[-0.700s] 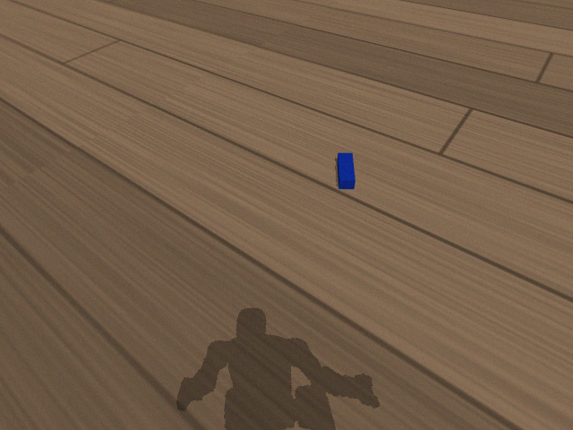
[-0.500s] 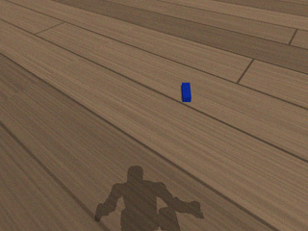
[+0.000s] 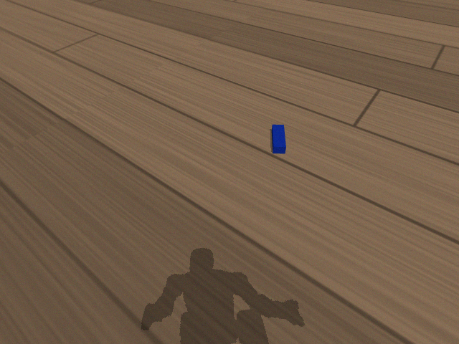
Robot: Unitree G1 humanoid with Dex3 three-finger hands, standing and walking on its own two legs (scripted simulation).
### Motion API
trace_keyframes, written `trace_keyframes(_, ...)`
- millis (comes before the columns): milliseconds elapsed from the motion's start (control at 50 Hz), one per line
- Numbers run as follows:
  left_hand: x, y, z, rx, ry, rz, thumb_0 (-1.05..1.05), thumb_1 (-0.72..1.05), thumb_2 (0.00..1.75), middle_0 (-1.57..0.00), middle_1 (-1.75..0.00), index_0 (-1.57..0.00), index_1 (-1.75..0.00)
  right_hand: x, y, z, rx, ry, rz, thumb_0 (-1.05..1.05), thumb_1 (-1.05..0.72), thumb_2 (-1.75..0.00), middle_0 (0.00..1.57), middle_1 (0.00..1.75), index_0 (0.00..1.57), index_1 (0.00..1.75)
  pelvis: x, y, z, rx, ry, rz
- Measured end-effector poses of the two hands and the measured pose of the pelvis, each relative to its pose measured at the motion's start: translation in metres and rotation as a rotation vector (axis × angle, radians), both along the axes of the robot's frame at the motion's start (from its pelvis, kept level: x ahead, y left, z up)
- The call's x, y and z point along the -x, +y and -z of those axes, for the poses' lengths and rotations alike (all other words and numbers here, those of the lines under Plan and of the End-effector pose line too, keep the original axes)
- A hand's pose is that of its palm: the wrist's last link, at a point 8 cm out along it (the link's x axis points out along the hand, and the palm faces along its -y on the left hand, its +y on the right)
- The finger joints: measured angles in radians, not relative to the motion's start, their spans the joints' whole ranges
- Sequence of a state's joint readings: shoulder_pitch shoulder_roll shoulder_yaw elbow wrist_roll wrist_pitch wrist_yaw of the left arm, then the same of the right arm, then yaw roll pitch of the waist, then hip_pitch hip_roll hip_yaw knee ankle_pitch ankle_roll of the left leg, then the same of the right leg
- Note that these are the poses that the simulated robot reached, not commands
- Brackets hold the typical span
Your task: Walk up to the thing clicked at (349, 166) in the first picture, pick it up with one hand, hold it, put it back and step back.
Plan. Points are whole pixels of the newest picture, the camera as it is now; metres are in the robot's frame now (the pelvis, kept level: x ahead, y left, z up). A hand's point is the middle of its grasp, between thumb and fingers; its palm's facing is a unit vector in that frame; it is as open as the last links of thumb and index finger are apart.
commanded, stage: stand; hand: left
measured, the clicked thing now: (278, 138) +1.44 -0.29 -0.75
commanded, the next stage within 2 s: walk up in 0.42 s
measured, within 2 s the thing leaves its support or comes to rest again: neither
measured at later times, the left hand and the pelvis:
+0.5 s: hand out of the picture +0.07 +0.26 -0.15, palm faces -0.10 -0.93 -0.34, open 7.4 cm; pelvis +0.00 +0.00 +0.00, yaw -5 degrees
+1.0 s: hand (151, 271) +0.30 +0.21 -0.11, palm faces -0.37 -0.77 -0.51, open 7.4 cm; pelvis +0.18 -0.05 -0.01, yaw -29 degrees
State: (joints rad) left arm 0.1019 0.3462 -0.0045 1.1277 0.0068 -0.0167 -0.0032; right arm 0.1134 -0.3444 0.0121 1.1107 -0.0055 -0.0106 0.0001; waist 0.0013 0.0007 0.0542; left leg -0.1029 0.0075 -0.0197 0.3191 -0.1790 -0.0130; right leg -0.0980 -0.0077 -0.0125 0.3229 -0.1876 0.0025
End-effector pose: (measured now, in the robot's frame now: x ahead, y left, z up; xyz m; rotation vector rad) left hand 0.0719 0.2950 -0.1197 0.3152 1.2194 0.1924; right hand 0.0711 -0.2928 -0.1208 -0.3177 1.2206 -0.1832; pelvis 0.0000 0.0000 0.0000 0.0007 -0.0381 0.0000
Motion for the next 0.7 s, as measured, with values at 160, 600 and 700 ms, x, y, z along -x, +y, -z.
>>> trace_keyframes(160,0.002,0.001,-0.001,-0.003,0.003,0.0,0.01,0.9,0.9,-0.2,-0.3,-0.2,-0.3,0.002,0.0,0.0,-0.001,0.003,0.002,0.01,-0.91,-0.9,0.2,0.3,0.21,0.3,0.001,0.001,0.0,0.0,-0.001,0.001)
trace_keyframes(600,-0.032,0.016,-0.015,-0.078,0.121,0.173,0.01,0.9,0.9,-0.2,-0.3,-0.2,-0.3,0.012,-0.038,-0.003,0.003,-0.167,0.157,0.01,-0.9,-0.9,0.21,0.3,0.21,0.3,-0.015,0.002,0.008,-0.02,0.035,0.184)
trace_keyframes(700,-0.107,0.006,-0.034,-0.141,0.013,0.261,0.01,0.9,0.9,-0.2,-0.3,-0.2,-0.3,0.027,-0.069,0.013,-0.007,-0.14,0.256,0.01,-0.9,-0.9,0.2,0.3,0.21,0.3,-0.048,-0.02,0.018,-0.045,0.001,0.274)
